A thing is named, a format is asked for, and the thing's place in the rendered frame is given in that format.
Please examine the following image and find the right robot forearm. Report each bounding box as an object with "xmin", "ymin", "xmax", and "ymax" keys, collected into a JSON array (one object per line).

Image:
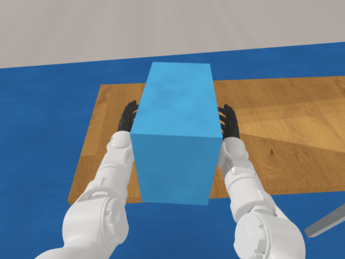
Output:
[{"xmin": 217, "ymin": 137, "xmax": 290, "ymax": 223}]

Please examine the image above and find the robot right hand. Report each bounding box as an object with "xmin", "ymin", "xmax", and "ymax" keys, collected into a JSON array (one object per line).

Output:
[{"xmin": 218, "ymin": 104, "xmax": 240, "ymax": 140}]

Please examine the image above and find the left robot forearm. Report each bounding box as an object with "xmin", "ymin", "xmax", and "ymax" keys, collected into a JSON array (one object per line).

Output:
[{"xmin": 62, "ymin": 131, "xmax": 134, "ymax": 241}]

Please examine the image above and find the robot right upper arm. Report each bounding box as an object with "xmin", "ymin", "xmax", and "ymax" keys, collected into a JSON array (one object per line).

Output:
[{"xmin": 234, "ymin": 212, "xmax": 306, "ymax": 259}]

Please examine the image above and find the robot left hand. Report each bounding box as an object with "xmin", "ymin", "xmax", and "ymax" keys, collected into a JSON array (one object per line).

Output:
[{"xmin": 117, "ymin": 100, "xmax": 139, "ymax": 132}]

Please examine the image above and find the table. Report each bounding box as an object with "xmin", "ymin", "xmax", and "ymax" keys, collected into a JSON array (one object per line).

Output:
[{"xmin": 67, "ymin": 76, "xmax": 345, "ymax": 237}]

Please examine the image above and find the carton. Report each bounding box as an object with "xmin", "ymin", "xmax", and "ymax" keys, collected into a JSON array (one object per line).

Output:
[{"xmin": 130, "ymin": 62, "xmax": 223, "ymax": 206}]

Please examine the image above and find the robot left upper arm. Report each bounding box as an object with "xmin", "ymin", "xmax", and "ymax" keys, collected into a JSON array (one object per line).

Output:
[{"xmin": 35, "ymin": 196, "xmax": 129, "ymax": 259}]

